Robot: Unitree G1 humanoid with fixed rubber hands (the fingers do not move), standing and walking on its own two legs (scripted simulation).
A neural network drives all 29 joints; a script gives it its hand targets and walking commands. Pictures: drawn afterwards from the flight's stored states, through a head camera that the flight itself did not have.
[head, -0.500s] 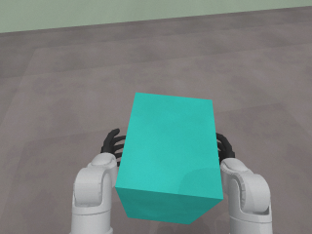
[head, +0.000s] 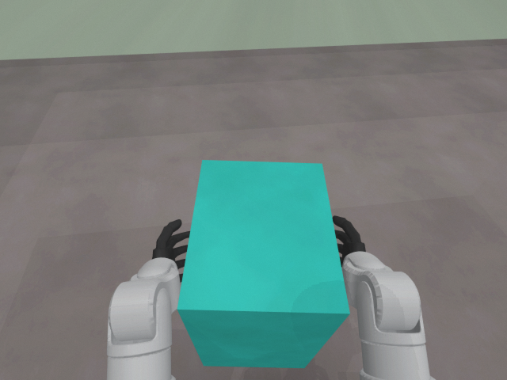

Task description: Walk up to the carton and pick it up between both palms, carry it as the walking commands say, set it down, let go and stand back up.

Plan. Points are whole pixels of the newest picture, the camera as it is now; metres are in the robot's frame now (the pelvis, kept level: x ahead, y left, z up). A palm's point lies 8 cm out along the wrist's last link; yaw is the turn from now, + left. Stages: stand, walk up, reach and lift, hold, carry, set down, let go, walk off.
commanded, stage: carry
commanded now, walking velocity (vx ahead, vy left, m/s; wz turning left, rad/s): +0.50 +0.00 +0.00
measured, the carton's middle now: (257, 273) +0.30 +0.02 +0.01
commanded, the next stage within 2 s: none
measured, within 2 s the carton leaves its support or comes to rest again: neither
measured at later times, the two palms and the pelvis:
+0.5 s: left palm (210, 156) +0.52 +0.12 +0.07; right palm (346, 157) +0.53 -0.15 +0.07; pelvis +0.24 -0.03 +0.01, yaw +0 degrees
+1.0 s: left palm (230, 122) +0.67 +0.09 +0.05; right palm (346, 132) +0.65 -0.18 +0.05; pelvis +0.38 -0.03 -0.03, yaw +1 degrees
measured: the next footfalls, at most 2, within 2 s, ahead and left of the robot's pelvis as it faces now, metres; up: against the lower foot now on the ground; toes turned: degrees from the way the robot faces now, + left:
right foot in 0.18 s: +0.28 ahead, -0.13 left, +0.00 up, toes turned -10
left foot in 0.40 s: +0.24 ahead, +0.08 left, +0.00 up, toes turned +8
